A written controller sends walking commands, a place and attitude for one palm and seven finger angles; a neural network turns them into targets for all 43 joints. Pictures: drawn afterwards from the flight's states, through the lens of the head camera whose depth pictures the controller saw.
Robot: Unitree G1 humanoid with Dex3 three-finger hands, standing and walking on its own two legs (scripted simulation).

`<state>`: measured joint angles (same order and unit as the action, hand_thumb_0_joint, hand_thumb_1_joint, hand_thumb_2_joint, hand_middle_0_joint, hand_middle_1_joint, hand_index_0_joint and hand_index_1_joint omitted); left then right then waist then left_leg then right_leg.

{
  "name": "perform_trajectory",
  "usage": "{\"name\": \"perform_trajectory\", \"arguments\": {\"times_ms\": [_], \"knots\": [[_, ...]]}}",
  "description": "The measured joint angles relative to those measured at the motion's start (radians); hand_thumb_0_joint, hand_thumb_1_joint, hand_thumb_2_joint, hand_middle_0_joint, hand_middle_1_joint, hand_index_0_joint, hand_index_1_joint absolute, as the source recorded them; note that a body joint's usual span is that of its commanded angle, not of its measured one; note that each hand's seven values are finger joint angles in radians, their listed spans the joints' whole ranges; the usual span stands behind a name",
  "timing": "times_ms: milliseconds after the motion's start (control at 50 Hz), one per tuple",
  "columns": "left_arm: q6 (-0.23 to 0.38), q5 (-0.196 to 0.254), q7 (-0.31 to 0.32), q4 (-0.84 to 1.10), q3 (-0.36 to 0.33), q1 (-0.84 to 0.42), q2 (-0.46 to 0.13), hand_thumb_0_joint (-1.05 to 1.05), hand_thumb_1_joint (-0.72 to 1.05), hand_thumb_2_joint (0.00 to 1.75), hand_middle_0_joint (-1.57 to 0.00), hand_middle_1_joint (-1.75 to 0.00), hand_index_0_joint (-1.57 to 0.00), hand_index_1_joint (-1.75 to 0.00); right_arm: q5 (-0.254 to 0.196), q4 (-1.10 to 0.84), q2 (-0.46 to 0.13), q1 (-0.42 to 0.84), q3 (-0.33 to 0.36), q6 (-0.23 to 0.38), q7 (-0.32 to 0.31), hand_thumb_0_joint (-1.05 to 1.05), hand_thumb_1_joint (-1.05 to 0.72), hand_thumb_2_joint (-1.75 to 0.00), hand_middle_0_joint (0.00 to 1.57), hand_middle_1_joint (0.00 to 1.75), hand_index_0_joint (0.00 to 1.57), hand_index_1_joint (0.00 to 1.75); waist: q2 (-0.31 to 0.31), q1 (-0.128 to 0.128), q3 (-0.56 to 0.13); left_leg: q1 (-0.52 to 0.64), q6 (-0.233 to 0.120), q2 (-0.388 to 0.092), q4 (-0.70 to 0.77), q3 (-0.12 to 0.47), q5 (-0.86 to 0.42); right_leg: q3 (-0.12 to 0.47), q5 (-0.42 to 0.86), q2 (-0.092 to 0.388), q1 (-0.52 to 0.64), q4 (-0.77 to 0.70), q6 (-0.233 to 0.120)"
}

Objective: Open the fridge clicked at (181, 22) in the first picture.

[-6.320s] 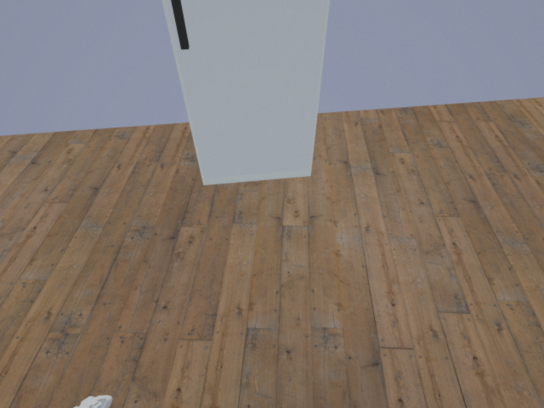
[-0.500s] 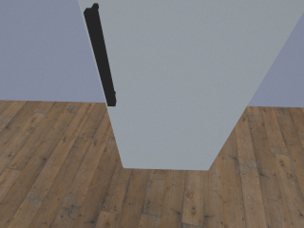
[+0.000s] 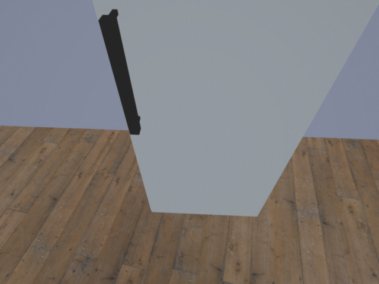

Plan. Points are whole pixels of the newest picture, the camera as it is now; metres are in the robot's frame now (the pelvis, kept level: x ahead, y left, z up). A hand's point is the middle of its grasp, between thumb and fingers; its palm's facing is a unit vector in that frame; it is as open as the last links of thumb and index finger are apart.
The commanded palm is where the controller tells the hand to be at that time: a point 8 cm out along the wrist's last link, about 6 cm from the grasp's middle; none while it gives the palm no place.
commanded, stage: look again from close up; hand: left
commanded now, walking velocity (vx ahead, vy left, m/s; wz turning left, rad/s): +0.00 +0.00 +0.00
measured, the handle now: (126, 81) +0.53 +0.20 +0.15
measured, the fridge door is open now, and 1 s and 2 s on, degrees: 0 0 0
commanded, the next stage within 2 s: shuffle to correct the standing spot in 0.74 s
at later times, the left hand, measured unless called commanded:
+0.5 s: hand out of the picture +0.03 +0.20 -0.17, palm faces +0.01 -0.97 -0.25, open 7.4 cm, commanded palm none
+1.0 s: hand out of the picture +0.01 +0.19 -0.18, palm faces +0.04 -0.98 -0.21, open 7.4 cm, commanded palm none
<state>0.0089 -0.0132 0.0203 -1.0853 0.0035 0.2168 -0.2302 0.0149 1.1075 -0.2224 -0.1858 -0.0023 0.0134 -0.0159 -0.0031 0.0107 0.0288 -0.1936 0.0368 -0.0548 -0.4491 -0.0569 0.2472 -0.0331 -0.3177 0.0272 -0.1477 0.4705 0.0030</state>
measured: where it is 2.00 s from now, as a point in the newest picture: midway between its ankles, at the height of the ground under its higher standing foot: outside the picture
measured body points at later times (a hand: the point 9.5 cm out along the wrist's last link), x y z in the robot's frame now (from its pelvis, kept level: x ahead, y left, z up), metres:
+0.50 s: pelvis +0.00 +0.00 +0.00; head +0.02 +0.00 +0.45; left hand +0.03 +0.25 -0.15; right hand +0.04 -0.25 -0.15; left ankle -0.01 +0.14 -0.74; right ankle -0.04 -0.12 -0.74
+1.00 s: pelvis +0.01 +0.00 +0.00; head +0.02 +0.01 +0.45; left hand +0.01 +0.24 -0.16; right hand +0.04 -0.24 -0.16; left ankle -0.01 +0.14 -0.74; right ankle -0.04 -0.12 -0.74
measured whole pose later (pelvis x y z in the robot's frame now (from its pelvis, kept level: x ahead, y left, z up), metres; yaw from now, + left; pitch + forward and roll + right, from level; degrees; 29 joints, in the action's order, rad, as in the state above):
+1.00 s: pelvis +0.01 +0.00 +0.00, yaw +1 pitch +0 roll +0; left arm 0.00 -0.02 0.02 -1.10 0.00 0.26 -0.20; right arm 0.02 1.13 -0.19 -0.23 -0.01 0.00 -0.01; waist -0.01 0.02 0.01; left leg -0.21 0.03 -0.06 -0.50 -0.04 0.28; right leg -0.05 -0.34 0.03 -0.13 0.47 0.00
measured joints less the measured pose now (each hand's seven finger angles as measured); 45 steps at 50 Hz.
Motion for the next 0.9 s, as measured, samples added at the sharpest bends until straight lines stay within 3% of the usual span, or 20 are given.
{"name": "perform_trajectory", "arguments": {"times_ms": [900], "knots": [[0.000,0.001,0.000,-0.018,-0.002,0.013,0.010,0.01,0.91,0.90,-0.20,-0.30,-0.20,-0.30,0.001,0.025,0.016,-0.005,-0.007,0.002,-0.003,0.00,-0.91,-0.90,0.20,0.30,0.20,0.30,-0.010,0.005,0.002,0.008,0.002,0.000,0.029,0.013,-0.018,-0.015,0.021,-0.002,0.021,-0.044,0.000]]}}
